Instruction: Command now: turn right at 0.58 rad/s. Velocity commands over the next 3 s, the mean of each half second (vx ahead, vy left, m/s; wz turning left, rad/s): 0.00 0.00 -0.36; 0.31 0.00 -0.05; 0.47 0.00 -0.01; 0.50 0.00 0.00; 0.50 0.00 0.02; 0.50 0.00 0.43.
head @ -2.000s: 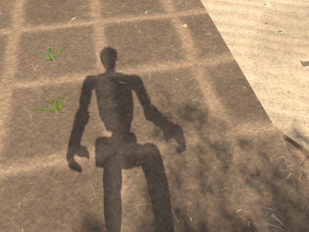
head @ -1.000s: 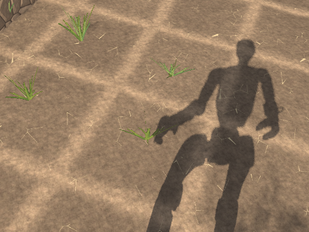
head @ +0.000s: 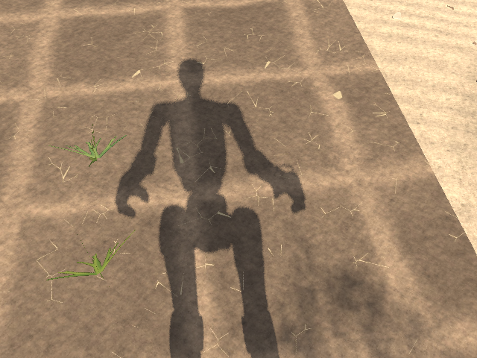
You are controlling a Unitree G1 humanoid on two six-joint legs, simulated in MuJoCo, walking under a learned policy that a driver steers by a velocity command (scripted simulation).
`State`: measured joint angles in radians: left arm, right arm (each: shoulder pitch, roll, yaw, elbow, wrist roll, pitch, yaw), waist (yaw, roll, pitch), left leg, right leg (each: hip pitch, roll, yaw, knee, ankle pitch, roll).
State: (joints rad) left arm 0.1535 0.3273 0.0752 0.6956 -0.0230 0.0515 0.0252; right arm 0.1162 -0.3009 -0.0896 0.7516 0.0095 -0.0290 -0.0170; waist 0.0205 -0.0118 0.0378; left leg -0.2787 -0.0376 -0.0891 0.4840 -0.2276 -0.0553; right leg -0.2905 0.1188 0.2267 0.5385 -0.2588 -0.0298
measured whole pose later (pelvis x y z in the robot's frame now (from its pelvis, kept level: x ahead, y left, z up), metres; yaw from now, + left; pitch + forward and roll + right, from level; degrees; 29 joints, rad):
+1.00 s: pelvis +0.12 +0.00 +0.01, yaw -10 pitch +1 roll -1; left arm 0.26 0.31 0.06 0.76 -0.02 -0.06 -0.01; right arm 0.34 -0.26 -0.03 0.86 0.00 -0.09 0.02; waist -0.03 -0.04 0.00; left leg -0.12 -0.02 0.03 0.36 -0.25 0.06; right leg -0.52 -0.06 0.02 1.03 -0.25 -0.03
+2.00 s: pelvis +0.68 -0.07 +0.00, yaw -9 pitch +1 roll +0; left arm 0.26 0.30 0.05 0.84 -0.02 -0.07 -0.01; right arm 0.23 -0.27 -0.04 0.79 0.00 -0.08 0.03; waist -0.01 -0.04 0.04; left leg -0.30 -0.03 0.05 0.44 -0.15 0.06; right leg -0.45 -0.06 0.03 1.12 -0.34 -0.04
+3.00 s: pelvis +1.23 -0.17 -0.02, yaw +7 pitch +1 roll -1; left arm 0.27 0.27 0.07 0.90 -0.01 -0.05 0.01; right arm 0.10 -0.27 -0.08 0.71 0.02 -0.04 0.04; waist 0.02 0.01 0.07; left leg -0.49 -0.03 0.06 0.64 -0.18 0.11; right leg -0.11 -0.05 -0.13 0.96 -0.48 0.02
